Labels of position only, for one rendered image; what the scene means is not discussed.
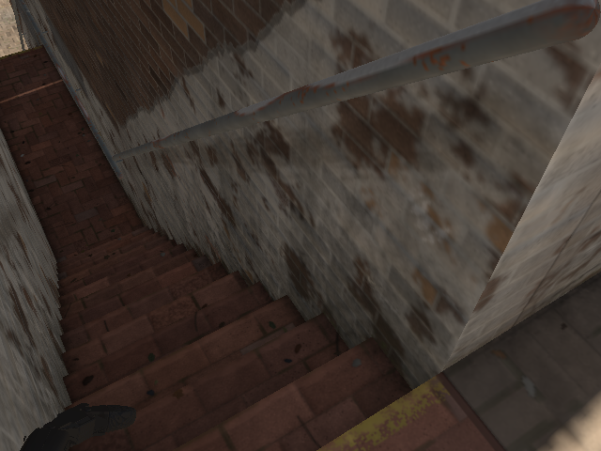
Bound left robot hand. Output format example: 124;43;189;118
20;403;136;451

